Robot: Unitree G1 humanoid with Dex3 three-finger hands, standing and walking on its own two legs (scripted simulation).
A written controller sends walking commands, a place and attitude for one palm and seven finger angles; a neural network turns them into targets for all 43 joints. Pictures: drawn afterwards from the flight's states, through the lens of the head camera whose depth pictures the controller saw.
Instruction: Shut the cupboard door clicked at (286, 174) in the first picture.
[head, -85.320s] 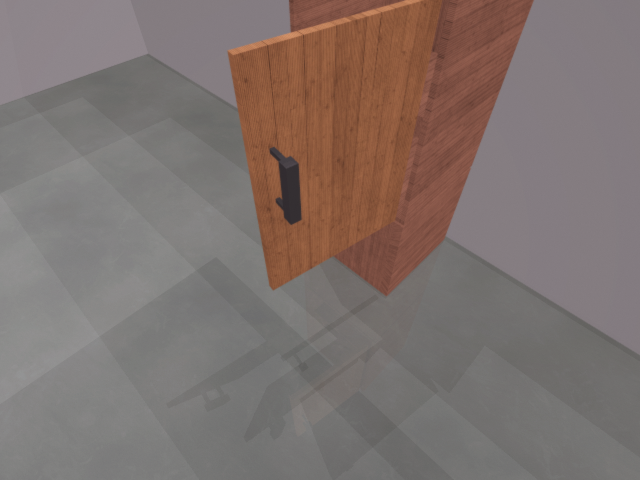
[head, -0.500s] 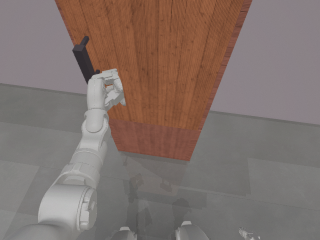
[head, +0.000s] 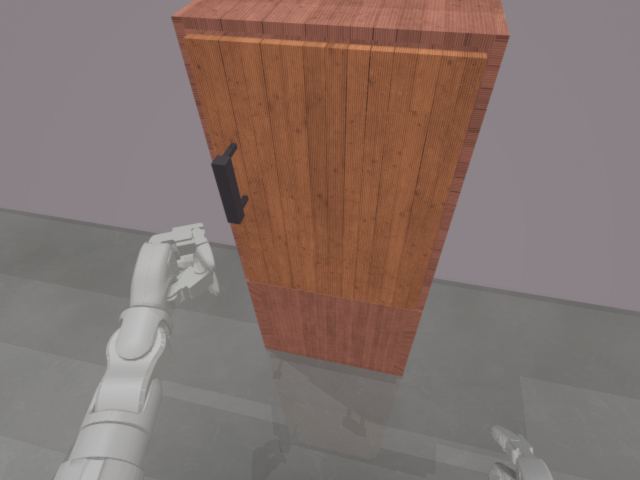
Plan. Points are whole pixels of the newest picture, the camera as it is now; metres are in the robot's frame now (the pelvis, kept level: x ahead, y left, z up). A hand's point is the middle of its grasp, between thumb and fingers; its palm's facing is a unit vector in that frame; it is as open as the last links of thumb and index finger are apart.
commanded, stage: draw the hand back to the body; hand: left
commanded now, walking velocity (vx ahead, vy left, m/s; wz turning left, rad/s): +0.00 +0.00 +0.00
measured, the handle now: (233, 183) +0.60 +0.18 +0.03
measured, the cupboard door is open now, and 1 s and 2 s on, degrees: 0 0 0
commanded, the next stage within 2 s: step back with the hand held close in 1.00 s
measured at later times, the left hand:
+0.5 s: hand (62, 315) +0.24 +0.26 +0.16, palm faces +0.39 -0.85 -0.36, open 5.2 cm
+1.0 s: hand (15, 340) +0.21 +0.27 +0.18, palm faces +0.47 -0.79 -0.39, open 7.4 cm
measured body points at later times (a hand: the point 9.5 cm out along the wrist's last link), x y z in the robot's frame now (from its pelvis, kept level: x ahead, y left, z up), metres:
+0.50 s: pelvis +0.03 +0.01 +0.02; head +0.01 -0.02 +0.47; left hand +0.22 +0.30 +0.18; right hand +0.23 -0.19 -0.06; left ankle +0.01 +0.13 -0.72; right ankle +0.02 -0.11 -0.72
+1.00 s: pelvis +0.02 +0.00 +0.02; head -0.01 -0.02 +0.47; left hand +0.18 +0.31 +0.20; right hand +0.21 -0.21 -0.06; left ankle +0.01 +0.13 -0.72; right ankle +0.02 -0.11 -0.72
